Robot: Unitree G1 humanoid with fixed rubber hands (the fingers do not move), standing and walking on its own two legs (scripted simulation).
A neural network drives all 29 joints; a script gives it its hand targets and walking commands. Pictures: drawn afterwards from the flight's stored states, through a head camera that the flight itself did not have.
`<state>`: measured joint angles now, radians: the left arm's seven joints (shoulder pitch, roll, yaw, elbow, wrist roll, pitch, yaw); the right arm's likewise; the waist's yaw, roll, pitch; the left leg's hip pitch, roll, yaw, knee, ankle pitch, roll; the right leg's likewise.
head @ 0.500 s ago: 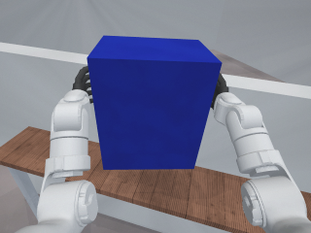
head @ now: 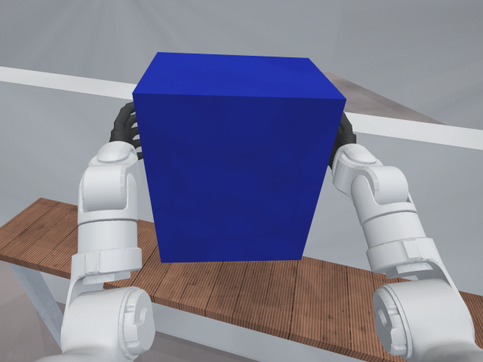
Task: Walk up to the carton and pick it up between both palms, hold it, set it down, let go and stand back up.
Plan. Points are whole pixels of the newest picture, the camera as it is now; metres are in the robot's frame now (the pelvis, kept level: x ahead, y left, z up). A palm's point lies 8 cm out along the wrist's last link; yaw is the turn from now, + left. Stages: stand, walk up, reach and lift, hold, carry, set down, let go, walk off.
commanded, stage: set down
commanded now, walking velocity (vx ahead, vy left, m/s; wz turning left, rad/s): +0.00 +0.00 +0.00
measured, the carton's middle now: (233, 162) +0.39 +0.00 +0.22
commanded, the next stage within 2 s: none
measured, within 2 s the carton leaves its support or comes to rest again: neither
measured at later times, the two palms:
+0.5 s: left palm (128, 171) +0.38 +0.17 +0.21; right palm (327, 186) +0.36 -0.16 +0.19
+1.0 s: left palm (147, 183) +0.39 +0.15 +0.17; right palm (335, 198) +0.36 -0.18 +0.16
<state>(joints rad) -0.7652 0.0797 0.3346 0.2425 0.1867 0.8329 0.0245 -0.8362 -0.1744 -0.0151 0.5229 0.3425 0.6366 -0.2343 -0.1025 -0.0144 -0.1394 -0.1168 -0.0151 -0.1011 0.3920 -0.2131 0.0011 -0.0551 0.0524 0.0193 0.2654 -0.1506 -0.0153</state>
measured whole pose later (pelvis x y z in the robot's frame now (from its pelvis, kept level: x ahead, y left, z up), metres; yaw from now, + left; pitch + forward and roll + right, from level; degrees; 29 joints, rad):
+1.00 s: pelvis +0.00 +0.00 +0.00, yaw +0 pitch -6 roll -1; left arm -0.70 0.02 0.33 0.49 0.26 0.45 0.01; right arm -0.64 -0.04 -0.17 0.67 0.07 0.19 -0.12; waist -0.09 -0.05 -0.01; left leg -0.04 -0.02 -0.08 0.34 -0.20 0.01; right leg 0.00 0.03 0.00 0.27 -0.17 -0.01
